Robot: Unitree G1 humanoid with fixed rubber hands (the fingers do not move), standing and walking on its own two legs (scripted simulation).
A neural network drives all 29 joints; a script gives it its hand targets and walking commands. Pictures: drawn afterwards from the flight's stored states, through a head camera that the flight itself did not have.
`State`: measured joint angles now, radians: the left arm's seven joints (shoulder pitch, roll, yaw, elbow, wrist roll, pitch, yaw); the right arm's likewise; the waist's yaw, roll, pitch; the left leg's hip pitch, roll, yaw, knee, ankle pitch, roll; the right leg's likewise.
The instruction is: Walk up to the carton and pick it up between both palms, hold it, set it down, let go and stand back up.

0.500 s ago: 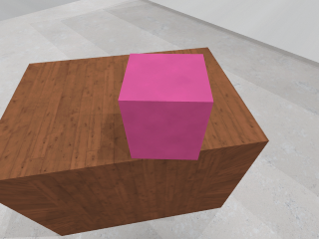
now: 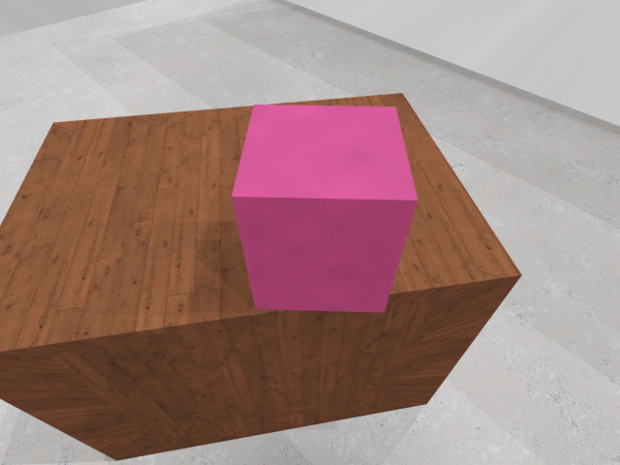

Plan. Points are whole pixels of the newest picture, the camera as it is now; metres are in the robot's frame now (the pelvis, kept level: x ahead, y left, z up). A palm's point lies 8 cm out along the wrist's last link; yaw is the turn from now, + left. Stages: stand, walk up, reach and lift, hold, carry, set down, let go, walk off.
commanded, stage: stand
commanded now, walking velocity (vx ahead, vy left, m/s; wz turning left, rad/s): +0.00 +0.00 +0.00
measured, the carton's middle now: (322, 213) +0.46 -0.01 +0.06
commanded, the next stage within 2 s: none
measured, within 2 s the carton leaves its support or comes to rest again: neither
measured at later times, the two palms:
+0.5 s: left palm out of the picture -0.03 +0.21 -0.15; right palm out of the picture -0.04 -0.20 -0.15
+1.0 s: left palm out of the picture -0.03 +0.20 -0.15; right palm out of the picture -0.02 -0.20 -0.15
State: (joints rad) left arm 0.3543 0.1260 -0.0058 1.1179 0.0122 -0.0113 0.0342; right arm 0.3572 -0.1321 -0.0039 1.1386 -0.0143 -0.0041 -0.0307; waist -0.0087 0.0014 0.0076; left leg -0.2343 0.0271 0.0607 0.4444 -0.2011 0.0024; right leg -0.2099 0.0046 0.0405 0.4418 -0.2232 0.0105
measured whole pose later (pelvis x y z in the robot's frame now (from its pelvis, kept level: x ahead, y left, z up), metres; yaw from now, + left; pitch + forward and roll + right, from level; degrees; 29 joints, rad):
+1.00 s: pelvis +0.01 +0.00 +0.00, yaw +0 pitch -1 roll +0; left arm 0.35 0.10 -0.01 1.16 0.01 -0.01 0.04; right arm 0.34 -0.12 0.00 1.14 -0.01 -0.01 -0.03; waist 0.00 0.00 0.02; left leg -0.21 0.02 0.06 0.43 -0.22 0.01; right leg -0.18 -0.01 0.04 0.44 -0.24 0.02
